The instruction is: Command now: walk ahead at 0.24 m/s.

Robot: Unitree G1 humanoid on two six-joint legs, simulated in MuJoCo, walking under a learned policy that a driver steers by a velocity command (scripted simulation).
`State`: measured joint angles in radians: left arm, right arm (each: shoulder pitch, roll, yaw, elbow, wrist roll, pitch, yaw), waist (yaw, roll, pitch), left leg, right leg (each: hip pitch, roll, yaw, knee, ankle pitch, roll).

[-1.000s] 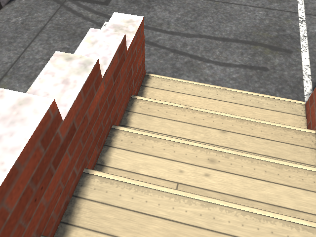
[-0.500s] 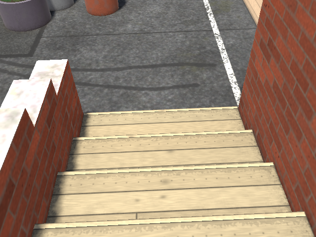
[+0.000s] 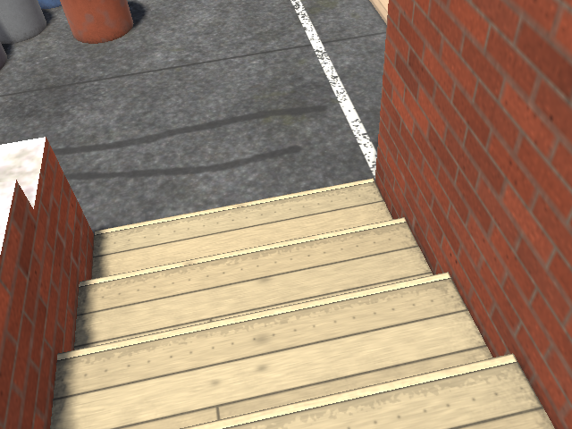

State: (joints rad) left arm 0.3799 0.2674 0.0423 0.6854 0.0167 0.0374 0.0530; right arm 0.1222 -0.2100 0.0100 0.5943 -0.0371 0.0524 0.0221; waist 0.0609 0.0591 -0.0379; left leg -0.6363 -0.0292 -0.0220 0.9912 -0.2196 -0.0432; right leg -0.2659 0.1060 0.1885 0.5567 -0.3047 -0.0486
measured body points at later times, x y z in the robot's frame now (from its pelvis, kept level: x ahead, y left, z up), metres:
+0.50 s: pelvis +0.21 +0.06 +0.00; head +0.23 +0.09 +0.45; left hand +0.37 +0.34 -0.11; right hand +0.16 -0.22 -0.11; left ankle +0.05 +0.12 -0.73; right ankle +0.40 -0.06 -0.69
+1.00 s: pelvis +0.52 +0.08 -0.13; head +0.56 +0.08 +0.31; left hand +0.34 +0.28 -0.26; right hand +0.77 -0.09 -0.26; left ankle +0.56 +0.26 -0.80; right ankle +0.49 -0.01 -0.87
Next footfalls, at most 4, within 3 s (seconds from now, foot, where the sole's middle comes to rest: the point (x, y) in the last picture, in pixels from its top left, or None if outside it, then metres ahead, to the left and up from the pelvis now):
0.10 left None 0.09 0.12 -0.77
0.68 right None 0.53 0.01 -0.90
1.32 left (218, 378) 0.79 0.35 -1.03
1.68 right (271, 334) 0.94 0.21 -1.03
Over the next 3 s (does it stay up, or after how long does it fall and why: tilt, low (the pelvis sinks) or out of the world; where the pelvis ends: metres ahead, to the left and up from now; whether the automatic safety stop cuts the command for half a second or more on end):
stays up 0.79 0.28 -0.27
